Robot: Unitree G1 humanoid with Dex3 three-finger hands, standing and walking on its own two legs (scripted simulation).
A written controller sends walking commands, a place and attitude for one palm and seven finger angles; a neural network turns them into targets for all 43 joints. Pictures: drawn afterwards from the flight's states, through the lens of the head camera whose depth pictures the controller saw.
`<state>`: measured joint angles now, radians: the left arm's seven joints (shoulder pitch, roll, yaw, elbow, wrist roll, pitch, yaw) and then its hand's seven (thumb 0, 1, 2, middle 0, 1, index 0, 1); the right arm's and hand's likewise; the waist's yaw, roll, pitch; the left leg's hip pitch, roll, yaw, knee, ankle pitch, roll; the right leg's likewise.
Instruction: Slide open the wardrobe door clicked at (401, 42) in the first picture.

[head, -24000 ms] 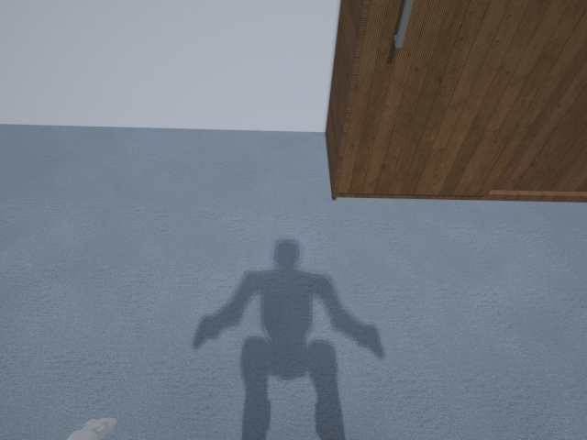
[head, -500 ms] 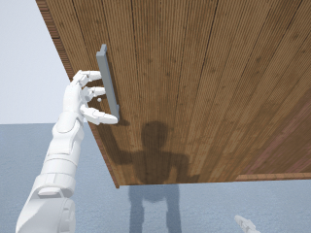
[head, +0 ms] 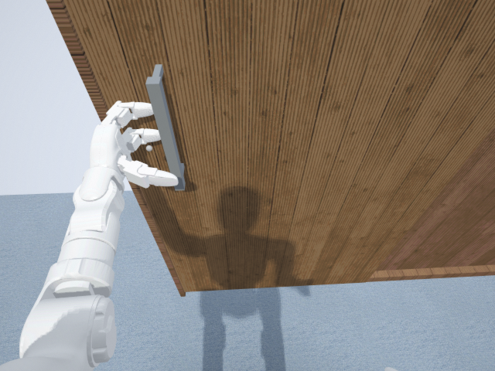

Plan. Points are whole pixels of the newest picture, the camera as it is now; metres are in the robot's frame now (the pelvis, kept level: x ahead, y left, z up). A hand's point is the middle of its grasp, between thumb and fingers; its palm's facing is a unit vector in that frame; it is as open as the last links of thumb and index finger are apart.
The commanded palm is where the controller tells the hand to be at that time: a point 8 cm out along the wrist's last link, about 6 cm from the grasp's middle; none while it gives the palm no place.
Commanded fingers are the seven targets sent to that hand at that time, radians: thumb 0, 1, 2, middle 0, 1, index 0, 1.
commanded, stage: slide the fingers in behind the handle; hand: left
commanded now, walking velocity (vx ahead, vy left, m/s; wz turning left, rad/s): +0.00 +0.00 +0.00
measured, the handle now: (170, 135) +0.48 +0.15 +0.12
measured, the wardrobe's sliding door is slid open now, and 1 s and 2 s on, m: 0.00 0.00 0.00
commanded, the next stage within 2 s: grip the handle and tug to test in 1.78 s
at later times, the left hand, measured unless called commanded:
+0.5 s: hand (157, 156) +0.42 +0.15 +0.13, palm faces +0.05 -1.00 +0.00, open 14.0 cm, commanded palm +0.39 +0.20 +0.13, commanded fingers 0.00 -0.50 0.30 -0.30 -1.20 -0.30 -1.20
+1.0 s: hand (172, 153) +0.42 +0.13 +0.14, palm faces +0.06 -1.00 +0.01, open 14.0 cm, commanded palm +0.39 +0.18 +0.13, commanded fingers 0.00 -0.50 0.30 -0.30 -1.20 -0.30 -1.20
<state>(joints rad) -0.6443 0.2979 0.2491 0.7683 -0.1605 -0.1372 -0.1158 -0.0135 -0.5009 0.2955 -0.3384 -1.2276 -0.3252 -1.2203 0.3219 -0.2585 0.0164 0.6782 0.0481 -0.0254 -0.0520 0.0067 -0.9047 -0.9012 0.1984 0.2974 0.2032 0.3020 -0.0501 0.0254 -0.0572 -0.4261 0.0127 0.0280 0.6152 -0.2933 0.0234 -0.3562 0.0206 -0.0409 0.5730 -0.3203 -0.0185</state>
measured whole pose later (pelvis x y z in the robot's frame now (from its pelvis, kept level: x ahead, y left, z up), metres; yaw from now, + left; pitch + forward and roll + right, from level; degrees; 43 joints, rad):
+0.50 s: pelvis -0.01 +0.00 +0.00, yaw +1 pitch +5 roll -1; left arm -0.61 0.23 0.18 0.69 -0.15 -0.10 -0.06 -0.01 -0.50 0.30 -0.30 -1.20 -0.30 -1.20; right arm 0.28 -0.25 0.02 0.67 0.05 -0.04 -0.05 0.01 -0.90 -0.90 0.20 0.30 0.20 0.30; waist -0.03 0.03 -0.05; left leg -0.42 0.00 0.02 0.62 -0.29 0.03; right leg -0.34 0.01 -0.05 0.58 -0.32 -0.01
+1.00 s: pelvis +0.00 -0.01 +0.00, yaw +0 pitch +5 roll -1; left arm -0.58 0.20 0.18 0.65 -0.14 -0.10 -0.02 -0.01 -0.50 0.30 -0.30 -1.20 -0.30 -1.20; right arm 0.30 -0.24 0.01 0.68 0.04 -0.02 -0.04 0.01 -0.90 -0.90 0.20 0.30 0.20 0.30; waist -0.04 0.03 -0.06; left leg -0.39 0.02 0.03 0.59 -0.29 0.02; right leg -0.33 0.02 -0.04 0.56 -0.32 -0.03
